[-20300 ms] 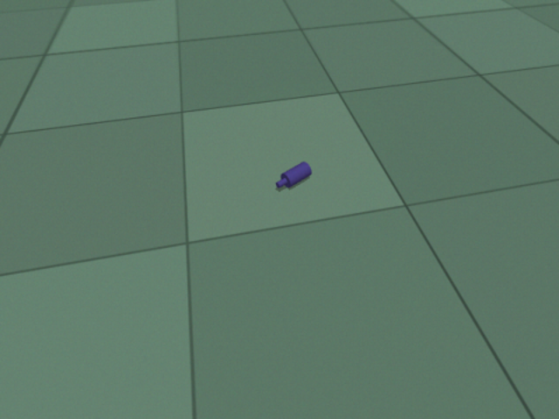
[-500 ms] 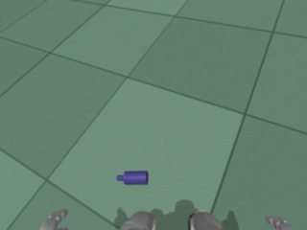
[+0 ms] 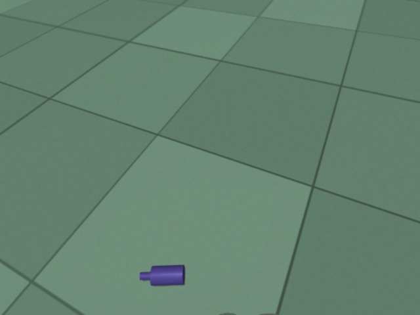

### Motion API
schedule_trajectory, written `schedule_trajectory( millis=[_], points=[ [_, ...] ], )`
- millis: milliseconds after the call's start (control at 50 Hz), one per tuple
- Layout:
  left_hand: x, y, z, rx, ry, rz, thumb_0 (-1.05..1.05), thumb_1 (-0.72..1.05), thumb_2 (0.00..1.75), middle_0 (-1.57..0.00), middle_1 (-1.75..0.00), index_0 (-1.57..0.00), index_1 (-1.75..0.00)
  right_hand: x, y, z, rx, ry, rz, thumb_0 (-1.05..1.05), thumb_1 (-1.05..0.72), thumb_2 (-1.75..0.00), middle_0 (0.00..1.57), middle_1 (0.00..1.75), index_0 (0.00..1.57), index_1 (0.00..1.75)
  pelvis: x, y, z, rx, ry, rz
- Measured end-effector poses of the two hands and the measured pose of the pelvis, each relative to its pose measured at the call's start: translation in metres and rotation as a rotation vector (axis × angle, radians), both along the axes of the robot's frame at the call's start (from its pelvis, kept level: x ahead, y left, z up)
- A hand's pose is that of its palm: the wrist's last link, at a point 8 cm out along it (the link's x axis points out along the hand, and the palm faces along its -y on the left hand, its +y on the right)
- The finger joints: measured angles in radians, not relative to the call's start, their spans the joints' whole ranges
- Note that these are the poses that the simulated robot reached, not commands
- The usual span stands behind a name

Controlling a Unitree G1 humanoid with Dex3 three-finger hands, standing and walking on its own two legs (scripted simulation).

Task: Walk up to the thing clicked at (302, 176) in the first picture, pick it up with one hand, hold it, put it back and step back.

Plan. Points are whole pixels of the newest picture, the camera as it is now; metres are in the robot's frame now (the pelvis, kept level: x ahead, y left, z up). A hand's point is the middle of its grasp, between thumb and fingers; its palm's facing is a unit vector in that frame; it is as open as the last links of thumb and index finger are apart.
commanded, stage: walk up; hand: left
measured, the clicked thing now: (162, 275) +0.41 +0.26 -0.72
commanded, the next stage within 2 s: none
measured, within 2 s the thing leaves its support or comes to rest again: neither
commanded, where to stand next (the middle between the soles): +0.05 +0.02 m, yaw -2 degrees
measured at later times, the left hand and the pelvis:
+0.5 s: hand out of the picture +0.11 +0.33 -0.18, palm faces -0.06 -0.92 -0.39, open 7.3 cm; pelvis -0.03 +0.05 -0.03, yaw -2 degrees
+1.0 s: hand out of the picture -0.04 +0.33 -0.11, palm faces -0.08 -0.84 -0.53, open 7.3 cm; pelvis -0.05 +0.01 +0.01, yaw -5 degrees
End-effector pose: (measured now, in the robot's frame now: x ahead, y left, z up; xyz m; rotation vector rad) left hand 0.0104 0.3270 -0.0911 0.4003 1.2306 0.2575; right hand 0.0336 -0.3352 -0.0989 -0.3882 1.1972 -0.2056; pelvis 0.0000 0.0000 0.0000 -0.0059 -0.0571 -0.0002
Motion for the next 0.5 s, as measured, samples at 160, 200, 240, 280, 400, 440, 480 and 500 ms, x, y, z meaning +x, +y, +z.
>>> schedule_trajectory(
  millis=[160,200,240,280,400,440,480,500],
  points=[
    [0.005,0.017,0.021,0.092,-0.047,0.034,0.01,0.90,0.90,-0.21,-0.30,-0.21,-0.30,0.066,0.036,-0.020,0.084,-0.037,0.069,0.00,-0.90,-0.90,0.20,0.30,0.20,0.30,0.014,0.013,0.000,-0.014,-0.008,0.023],
    [0.009,0.026,0.023,0.107,-0.045,0.027,0.01,0.90,0.90,-0.21,-0.30,-0.21,-0.30,0.077,0.046,-0.022,0.091,-0.061,0.061,0.00,-0.90,-0.90,0.20,0.30,0.21,0.30,0.014,0.021,-0.001,-0.008,-0.008,0.016],
    [0.016,0.036,0.020,0.109,-0.038,0.015,0.01,0.90,0.90,-0.21,-0.30,-0.21,-0.30,0.085,0.057,-0.024,0.093,-0.084,0.042,0.00,-0.90,-0.90,0.20,0.30,0.21,0.30,0.011,0.030,-0.004,0.003,-0.007,0.007],
    [0.027,0.047,0.012,0.102,-0.038,-0.002,0.01,0.90,0.90,-0.20,-0.30,-0.21,-0.30,0.086,0.068,-0.025,0.080,-0.098,0.034,0.00,-0.90,-0.90,0.20,0.30,0.21,0.30,0.007,0.039,-0.009,0.015,-0.002,0.005],
    [0.075,0.067,-0.035,0.037,-0.106,-0.031,0.01,0.91,0.90,-0.20,-0.30,-0.21,-0.30,0.048,0.085,-0.030,-0.013,-0.070,0.020,0.00,-0.90,-0.90,0.21,0.30,0.21,0.30,-0.012,0.058,-0.033,0.054,-0.019,0.003],
    [0.086,0.060,-0.042,0.004,-0.117,-0.055,0.01,0.91,0.90,-0.20,-0.30,-0.21,-0.30,0.028,0.083,-0.022,-0.038,-0.047,-0.005,0.00,-0.90,-0.89,0.21,0.30,0.21,0.30,-0.019,0.058,-0.030,0.027,-0.014,0.000],
    [0.091,0.051,-0.046,-0.035,-0.123,-0.084,0.01,0.91,0.90,-0.20,-0.30,-0.21,-0.30,0.009,0.076,-0.010,-0.079,-0.039,-0.034,0.00,-0.90,-0.89,0.21,0.30,0.21,0.30,-0.027,0.055,-0.027,0.021,-0.004,-0.023],
    [0.091,0.047,-0.048,-0.052,-0.121,-0.099,0.01,0.91,0.90,-0.20,-0.30,-0.21,-0.30,0.000,0.071,-0.004,-0.103,-0.042,-0.046,0.00,-0.90,-0.89,0.21,0.30,0.21,0.30,-0.032,0.054,-0.025,0.019,0.003,-0.035]
  ],
)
